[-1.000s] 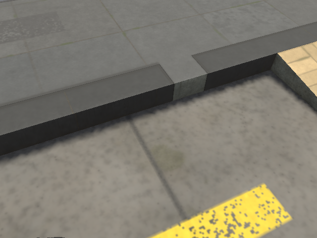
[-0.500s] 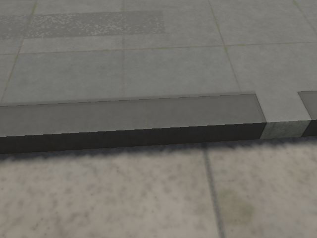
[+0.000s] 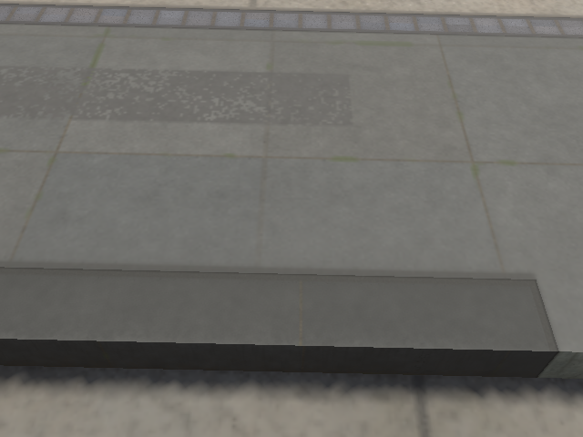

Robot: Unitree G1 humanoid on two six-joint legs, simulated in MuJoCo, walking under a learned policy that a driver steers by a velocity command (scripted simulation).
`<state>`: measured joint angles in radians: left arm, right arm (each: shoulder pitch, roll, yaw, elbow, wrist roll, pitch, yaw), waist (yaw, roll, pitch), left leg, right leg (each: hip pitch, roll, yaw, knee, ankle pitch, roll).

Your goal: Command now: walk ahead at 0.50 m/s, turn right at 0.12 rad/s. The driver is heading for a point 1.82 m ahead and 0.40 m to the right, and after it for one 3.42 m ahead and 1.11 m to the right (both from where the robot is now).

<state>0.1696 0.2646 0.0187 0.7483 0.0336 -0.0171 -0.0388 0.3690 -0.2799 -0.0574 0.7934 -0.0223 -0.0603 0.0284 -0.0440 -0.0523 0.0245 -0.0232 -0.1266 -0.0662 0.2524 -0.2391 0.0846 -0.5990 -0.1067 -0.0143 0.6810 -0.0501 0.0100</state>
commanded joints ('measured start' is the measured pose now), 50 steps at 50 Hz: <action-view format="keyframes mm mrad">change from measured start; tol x32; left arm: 1 -138 102 27 -99 -6 -22 -12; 7 336 238 82 20 21 -50 19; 34 365 70 46 55 -7 -34 52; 50 -424 -127 -88 -396 16 -2 40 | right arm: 1 43 -158 -38 -16 -8 -16 -14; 27 -395 -81 46 -160 -15 1 -22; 32 125 -189 -1 -35 -37 -34 -65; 50 266 -6 39 261 8 -35 -74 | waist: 1 -28 126 55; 8 113 -280 -243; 33 7 277 -226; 50 -5 113 43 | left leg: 1 15 325 -105 -93 198 106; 6 12 268 61 365 762 27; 8 -543 9 117 943 -225 -50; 9 -627 83 -11 997 -216 -35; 27 -610 142 54 485 100 -107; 31 -29 83 92 213 221 -28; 33 250 571 -537 95 532 95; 34 161 582 -698 59 192 187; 36 -51 437 -437 -16 -243 153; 50 17 321 -180 -165 160 148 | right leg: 1 4 16 -2 -66 -23 -40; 6 429 146 -45 -200 -129 -146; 8 849 -240 738 -388 -166 -342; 28 651 -38 394 -284 516 -214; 31 451 81 314 86 750 -134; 33 64 290 175 593 -478 -73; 44 -584 162 51 1264 -387 -89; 50 -791 8 -62 1062 -477 -84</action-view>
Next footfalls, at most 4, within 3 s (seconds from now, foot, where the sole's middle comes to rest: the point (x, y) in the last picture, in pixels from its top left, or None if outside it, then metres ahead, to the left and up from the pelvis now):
0.12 right None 0.23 -0.13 -0.78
0.62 left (303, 414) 0.54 -0.03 -0.78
1.12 right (430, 301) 0.74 -0.34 -0.64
1.74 left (348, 195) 1.09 -0.18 -0.64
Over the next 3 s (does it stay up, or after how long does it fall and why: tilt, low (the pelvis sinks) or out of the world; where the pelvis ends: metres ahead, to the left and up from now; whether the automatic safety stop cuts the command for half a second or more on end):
stays up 1.67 -0.36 0.14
